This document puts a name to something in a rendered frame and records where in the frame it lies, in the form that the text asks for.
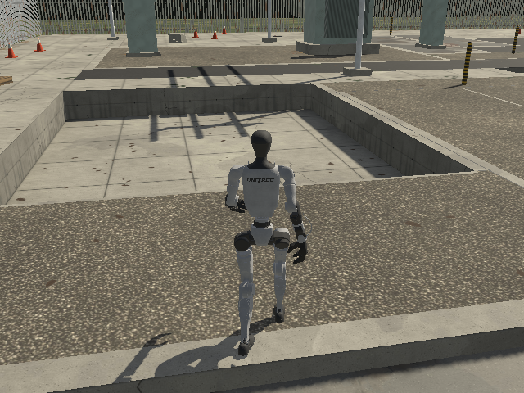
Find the robot right hand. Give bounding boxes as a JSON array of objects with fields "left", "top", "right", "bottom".
[{"left": 287, "top": 241, "right": 308, "bottom": 264}]

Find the left robot forearm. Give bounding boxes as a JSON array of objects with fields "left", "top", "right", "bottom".
[{"left": 225, "top": 194, "right": 237, "bottom": 209}]

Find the robot left upper arm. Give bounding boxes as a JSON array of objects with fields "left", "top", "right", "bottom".
[{"left": 226, "top": 165, "right": 245, "bottom": 206}]

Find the robot left hand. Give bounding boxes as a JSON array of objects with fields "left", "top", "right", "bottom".
[{"left": 230, "top": 199, "right": 247, "bottom": 213}]

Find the robot right foot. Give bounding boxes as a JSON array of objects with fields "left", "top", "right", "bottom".
[{"left": 273, "top": 304, "right": 285, "bottom": 323}]

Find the right robot forearm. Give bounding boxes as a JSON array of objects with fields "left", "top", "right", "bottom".
[{"left": 290, "top": 200, "right": 307, "bottom": 243}]

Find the right robot thigh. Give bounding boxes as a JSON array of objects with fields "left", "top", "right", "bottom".
[{"left": 273, "top": 228, "right": 290, "bottom": 276}]

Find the robot right upper arm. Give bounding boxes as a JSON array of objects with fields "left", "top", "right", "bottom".
[{"left": 278, "top": 165, "right": 297, "bottom": 213}]

